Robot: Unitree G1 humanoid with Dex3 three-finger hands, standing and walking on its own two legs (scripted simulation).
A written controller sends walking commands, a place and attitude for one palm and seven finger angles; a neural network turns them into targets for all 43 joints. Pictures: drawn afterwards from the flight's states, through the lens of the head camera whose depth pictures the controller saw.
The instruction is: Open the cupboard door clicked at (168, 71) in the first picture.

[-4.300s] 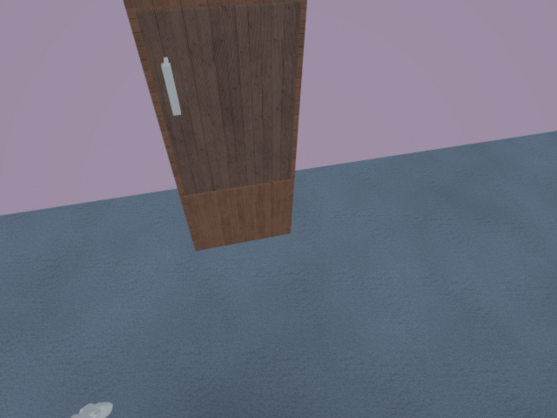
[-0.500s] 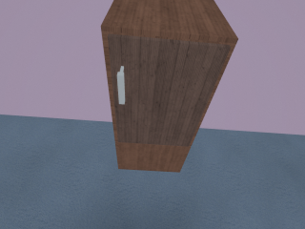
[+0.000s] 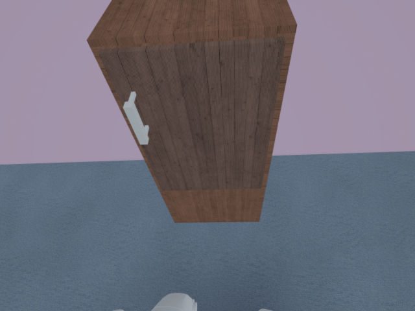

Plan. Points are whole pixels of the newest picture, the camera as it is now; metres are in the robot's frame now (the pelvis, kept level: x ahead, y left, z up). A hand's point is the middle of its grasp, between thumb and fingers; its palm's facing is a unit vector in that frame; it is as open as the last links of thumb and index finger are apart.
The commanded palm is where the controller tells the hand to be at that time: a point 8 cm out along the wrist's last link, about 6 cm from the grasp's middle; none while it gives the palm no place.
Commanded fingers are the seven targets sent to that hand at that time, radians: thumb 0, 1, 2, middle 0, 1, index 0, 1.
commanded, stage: come to a stop and stand still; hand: left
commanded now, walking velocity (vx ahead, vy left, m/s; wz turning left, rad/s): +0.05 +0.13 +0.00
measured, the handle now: (138, 118) +0.54 +0.22 +0.03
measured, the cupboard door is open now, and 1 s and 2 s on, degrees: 0 0 0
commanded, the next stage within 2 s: look again from close up in 0.56 s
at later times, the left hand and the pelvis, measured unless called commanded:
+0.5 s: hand out of the picture -0.05 +0.24 -0.17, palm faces +0.05 -0.98 -0.17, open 7.4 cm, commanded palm none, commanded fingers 0.00 0.90 0.90 -0.20 -0.30 -0.20 -0.30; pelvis -0.05 +0.05 +0.01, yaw -1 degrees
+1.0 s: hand out of the picture +0.04 +0.18 -0.17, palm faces +0.01 -0.97 -0.25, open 7.2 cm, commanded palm none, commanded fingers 0.00 0.90 0.90 -0.20 -0.30 -0.20 -0.30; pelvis -0.01 +0.00 -0.01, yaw -1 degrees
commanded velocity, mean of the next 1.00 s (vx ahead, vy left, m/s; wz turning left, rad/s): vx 0.07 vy -0.05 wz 0.00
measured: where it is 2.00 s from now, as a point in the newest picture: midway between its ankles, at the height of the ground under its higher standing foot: outside the picture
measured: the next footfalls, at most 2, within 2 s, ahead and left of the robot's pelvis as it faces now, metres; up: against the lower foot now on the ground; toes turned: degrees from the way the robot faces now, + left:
left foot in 0.30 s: -0.04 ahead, +0.15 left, +0.00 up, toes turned +0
right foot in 0.72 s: +0.00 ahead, -0.11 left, +0.00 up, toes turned -2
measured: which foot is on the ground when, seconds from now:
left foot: up 0.00-0.28, down 0.30-1.00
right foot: down 0.00-0.30, up 0.32-0.70, down 0.72-1.00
